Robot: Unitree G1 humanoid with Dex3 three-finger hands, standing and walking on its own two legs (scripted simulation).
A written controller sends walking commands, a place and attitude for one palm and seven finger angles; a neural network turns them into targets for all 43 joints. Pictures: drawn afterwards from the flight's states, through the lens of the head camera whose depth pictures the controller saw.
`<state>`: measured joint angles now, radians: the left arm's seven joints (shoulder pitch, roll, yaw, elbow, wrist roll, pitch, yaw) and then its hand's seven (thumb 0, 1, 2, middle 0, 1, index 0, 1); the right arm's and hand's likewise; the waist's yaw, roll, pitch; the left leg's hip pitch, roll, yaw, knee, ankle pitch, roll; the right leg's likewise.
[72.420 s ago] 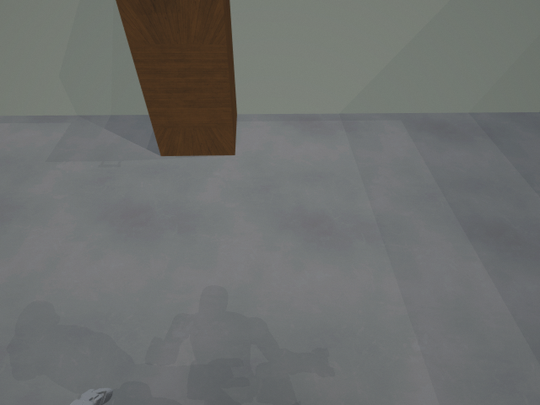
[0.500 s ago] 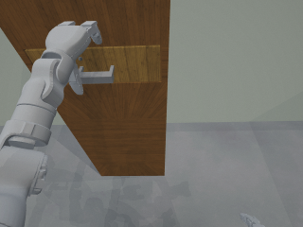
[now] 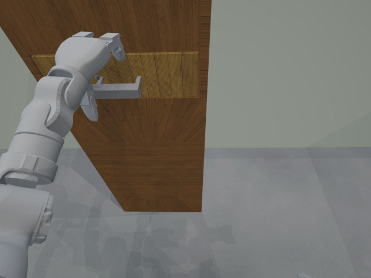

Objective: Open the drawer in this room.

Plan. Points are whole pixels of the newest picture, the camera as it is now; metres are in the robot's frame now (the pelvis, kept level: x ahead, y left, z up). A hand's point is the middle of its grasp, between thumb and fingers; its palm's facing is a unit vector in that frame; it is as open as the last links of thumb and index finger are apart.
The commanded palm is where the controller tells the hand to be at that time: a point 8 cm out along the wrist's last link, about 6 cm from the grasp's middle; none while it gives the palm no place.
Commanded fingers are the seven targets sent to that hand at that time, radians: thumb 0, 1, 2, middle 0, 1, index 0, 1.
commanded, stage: move the hooked fingers above the handle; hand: left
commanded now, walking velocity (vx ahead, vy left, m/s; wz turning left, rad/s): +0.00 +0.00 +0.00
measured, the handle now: (118, 85) +0.51 +0.20 +0.14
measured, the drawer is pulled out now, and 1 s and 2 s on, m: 0.00 0.00 0.00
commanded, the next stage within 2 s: lower the fingers behind the handle in 1.18 s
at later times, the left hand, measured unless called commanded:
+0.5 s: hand (96, 85) +0.46 +0.22 +0.18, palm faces -0.12 +0.01 -0.99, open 13.8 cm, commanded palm +0.46 +0.23 +0.25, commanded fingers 0.00 -0.50 0.30 -0.30 -1.20 -0.30 -1.20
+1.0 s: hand (104, 80) +0.47 +0.21 +0.18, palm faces +0.00 +0.01 -1.00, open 13.4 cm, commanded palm +0.47 +0.24 +0.26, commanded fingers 0.00 -0.50 0.30 -0.30 -1.20 -0.30 -1.20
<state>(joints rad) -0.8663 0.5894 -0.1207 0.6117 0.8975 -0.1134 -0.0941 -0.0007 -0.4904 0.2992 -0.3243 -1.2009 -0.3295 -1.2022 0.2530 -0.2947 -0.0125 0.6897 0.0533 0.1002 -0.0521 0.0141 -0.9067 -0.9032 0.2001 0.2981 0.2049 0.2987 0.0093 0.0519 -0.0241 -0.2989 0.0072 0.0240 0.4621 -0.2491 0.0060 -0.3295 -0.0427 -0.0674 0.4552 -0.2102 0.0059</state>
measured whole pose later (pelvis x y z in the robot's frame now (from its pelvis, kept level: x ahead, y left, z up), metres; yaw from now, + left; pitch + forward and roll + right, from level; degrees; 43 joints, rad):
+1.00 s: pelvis +0.00 +0.00 +0.00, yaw -1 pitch +6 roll +0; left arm -0.95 0.57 -0.09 0.87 0.97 -0.09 -0.08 0.00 -0.49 0.30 -0.55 -1.23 -0.39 -1.24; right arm 0.23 -0.26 0.02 0.68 0.06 0.09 -0.06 0.01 -0.91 -0.90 0.20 0.30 0.21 0.30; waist -0.04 0.08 -0.04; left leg -0.33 0.01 0.05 0.46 -0.25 0.01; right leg -0.37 -0.04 -0.04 0.47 -0.20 0.01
